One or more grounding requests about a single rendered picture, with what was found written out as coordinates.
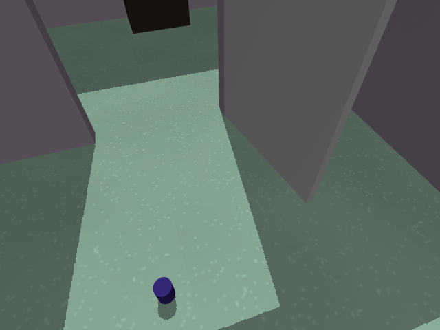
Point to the can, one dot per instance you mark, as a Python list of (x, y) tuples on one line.
[(164, 290)]

